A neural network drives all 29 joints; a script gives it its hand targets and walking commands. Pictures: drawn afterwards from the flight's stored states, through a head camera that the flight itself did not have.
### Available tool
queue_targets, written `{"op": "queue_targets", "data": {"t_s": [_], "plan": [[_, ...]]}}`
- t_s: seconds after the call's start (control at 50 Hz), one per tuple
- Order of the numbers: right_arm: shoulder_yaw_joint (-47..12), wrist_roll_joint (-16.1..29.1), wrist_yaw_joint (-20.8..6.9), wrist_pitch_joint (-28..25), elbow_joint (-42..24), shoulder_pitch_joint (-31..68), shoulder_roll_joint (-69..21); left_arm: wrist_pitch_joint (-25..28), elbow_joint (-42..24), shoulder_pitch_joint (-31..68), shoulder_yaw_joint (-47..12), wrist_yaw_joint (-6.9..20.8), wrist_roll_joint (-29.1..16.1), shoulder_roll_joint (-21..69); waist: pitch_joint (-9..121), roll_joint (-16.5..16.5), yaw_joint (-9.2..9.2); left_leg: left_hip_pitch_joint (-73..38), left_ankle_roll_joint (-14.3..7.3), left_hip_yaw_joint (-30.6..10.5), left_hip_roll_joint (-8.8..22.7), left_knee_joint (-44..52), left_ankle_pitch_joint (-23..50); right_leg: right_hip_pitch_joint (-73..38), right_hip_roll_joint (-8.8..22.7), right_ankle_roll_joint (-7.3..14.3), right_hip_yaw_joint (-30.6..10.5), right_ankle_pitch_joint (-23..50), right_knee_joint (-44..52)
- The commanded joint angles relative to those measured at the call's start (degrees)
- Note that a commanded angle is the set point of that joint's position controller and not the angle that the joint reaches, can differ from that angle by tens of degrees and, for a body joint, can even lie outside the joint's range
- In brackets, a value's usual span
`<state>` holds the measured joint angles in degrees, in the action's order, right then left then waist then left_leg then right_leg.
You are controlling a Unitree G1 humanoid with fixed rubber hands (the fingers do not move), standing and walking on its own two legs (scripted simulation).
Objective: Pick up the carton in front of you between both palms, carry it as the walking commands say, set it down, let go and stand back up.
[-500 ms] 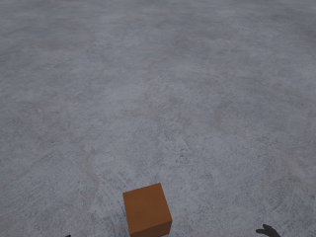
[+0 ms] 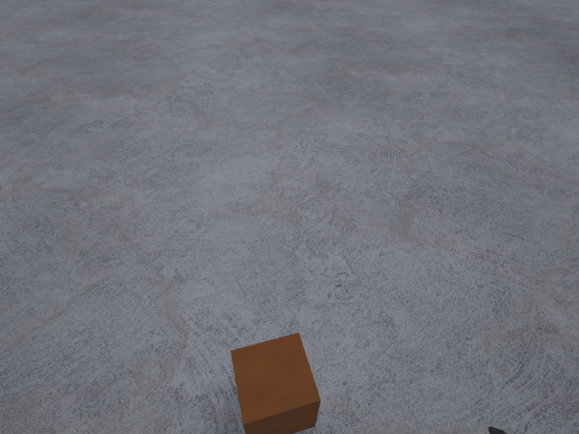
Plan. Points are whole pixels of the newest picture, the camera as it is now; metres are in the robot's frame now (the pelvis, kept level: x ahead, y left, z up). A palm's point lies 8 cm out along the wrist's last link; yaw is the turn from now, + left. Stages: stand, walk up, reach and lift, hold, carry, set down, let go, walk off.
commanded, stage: stand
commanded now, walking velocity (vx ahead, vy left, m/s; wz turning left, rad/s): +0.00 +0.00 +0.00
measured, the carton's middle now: (274, 390) +0.42 +0.06 -0.65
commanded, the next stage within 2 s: none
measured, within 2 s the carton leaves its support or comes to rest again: neither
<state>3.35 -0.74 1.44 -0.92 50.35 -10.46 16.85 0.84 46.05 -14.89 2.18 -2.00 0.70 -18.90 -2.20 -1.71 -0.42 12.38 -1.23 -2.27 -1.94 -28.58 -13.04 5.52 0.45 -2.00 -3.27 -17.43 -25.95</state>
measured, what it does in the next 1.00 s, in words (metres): stands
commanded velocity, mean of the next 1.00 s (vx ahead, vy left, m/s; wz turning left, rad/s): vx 0.00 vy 0.00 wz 0.00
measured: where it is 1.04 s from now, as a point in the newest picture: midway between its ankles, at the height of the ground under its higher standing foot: outside the picture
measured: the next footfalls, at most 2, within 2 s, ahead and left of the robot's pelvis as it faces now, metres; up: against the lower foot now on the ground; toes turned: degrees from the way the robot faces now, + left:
none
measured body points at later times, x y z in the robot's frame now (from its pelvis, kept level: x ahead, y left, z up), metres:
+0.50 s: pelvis -0.01 -0.01 +0.00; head -0.01 +0.01 +0.45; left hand +0.07 +0.29 -0.12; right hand +0.08 -0.30 -0.11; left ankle +0.03 +0.10 -0.74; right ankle -0.03 -0.15 -0.74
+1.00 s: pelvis -0.01 -0.01 +0.01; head -0.01 +0.00 +0.45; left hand +0.07 +0.29 -0.12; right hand +0.09 -0.31 -0.11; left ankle +0.03 +0.10 -0.74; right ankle -0.03 -0.15 -0.74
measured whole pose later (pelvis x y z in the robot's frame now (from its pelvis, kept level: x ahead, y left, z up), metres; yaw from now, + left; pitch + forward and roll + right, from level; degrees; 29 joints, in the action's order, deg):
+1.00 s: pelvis -0.01 -0.01 +0.01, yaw +2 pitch -3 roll -1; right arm 1.9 0.0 1.6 -0.8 56.8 -9.2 19.1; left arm 1.0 54.2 -11.8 1.9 -1.6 0.1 -20.3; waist -2.8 -0.7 -0.2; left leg 11.4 -0.1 -4.3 -1.5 -24.1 -9.5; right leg 4.3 0.2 -1.2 -1.5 -14.7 -22.1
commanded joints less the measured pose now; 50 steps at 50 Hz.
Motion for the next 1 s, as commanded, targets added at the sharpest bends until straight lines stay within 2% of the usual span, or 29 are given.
{"op": "queue_targets", "data": {"t_s": [0.0, 0.38, 0.98], "plan": [[1.7, 0.1, 0.2, -0.7, -2.5, 1.4, 8.7, 0.7, -2.5, 0.2, 1.7, -0.2, 0.0, -7.7, 0.3, 2.1, -0.12, -1.9, 0.0, -5.9, 5.7, 5.9, 6.5, 4.1, 3.3, 1.2, -2.6, 5.4, 4.8], [1.0, 0.5, 0.2, -0.5, 1.5, 1.6, 9.9, 0.8, 1.9, 1.4, 1.5, 0.0, -0.3, -8.8, -0.3, 2.0, -0.04, -1.9, 0.3, -6.9, 6.1, 7.9, 5.1, 3.4, 4.1, 1.6, -2.9, 4.5, 6.9], [0.2, 0.8, 0.4, -0.4, 4.0, 2.4, 11.4, 0.7, 5.8, 3.4, 1.4, 0.2, -0.6, -10.0, 0.2, 2.1, 0.26, -2.5, 0.3, -7.6, 6.6, 8.5, 7.9, 2.3, 4.9, 2.0, -2.4, 5.2, 8.4]]}}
